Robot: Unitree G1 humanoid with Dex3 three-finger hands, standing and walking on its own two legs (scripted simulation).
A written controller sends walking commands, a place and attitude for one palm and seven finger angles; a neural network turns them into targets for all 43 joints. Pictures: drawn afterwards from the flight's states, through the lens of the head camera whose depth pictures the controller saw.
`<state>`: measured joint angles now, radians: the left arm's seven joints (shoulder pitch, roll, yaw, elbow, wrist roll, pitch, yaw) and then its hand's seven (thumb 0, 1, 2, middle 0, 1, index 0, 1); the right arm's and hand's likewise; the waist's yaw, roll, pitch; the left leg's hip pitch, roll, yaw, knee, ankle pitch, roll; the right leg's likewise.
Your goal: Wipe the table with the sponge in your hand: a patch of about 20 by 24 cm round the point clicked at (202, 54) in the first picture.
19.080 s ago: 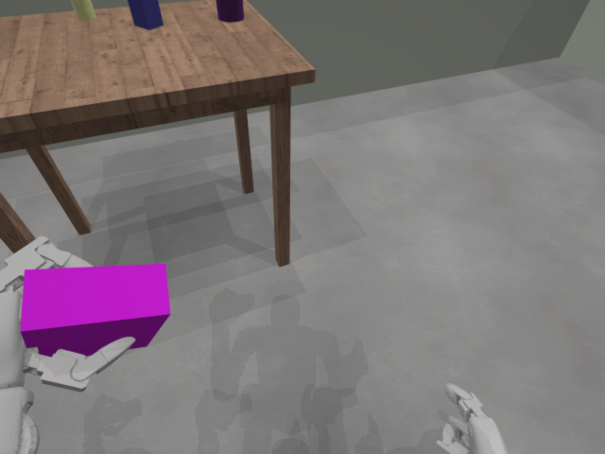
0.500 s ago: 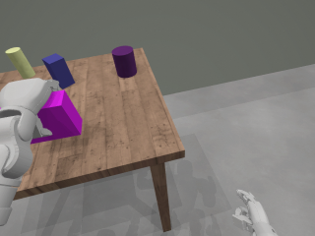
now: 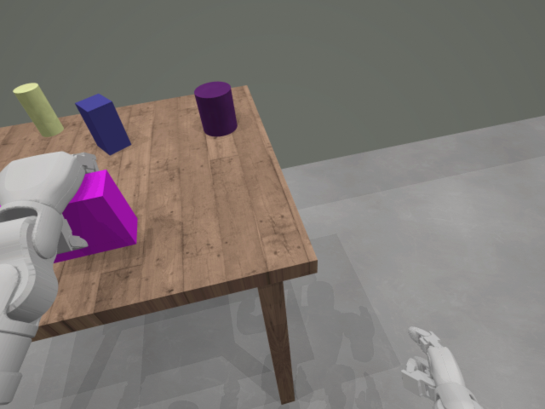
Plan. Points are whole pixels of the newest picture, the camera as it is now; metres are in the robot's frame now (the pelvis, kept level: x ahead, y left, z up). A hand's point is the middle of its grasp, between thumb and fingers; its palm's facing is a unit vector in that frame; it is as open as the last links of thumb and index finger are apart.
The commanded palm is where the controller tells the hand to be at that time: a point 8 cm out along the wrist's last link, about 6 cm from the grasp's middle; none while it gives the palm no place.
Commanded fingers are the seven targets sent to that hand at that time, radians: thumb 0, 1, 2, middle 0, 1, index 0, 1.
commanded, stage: lower the sponge onto the table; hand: left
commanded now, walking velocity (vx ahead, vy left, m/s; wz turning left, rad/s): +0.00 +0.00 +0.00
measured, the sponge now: (80, 226) +0.28 +0.33 +0.15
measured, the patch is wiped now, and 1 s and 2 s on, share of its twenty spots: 0.00 0.00 0.30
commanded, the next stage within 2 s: wipe forward along the first lane in 0.98 s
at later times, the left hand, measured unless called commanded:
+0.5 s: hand (73, 220) +0.28 +0.33 +0.17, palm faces +0.06 +0.01 -1.00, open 9.5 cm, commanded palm +0.25 +0.33 +0.23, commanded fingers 0.00 0.10 1.30 -1.20 -1.60 -1.20 -1.60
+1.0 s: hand (78, 229) +0.28 +0.34 +0.14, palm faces +0.02 +0.01 -1.00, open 9.5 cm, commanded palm +0.25 +0.33 +0.21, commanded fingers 0.00 0.10 1.30 -1.20 -1.60 -1.20 -1.60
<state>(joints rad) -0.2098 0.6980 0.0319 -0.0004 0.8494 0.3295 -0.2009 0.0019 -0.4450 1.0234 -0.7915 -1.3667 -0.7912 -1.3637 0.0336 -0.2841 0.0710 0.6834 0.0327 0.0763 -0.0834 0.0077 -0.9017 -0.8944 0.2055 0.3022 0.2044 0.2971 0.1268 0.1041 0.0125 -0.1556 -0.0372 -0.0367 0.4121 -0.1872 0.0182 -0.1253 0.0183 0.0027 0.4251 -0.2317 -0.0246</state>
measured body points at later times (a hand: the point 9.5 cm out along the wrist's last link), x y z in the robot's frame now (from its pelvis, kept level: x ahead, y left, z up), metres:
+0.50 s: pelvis +0.00 +0.00 +0.00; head -0.01 -0.04 +0.45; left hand +0.27 +0.33 +0.22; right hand +0.23 -0.22 -0.10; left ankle +0.03 +0.11 -0.74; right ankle +0.00 -0.11 -0.74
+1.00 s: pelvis +0.01 +0.00 +0.00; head +0.00 -0.04 +0.45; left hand +0.27 +0.33 +0.20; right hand +0.24 -0.21 -0.09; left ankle +0.03 +0.11 -0.74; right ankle +0.00 -0.11 -0.74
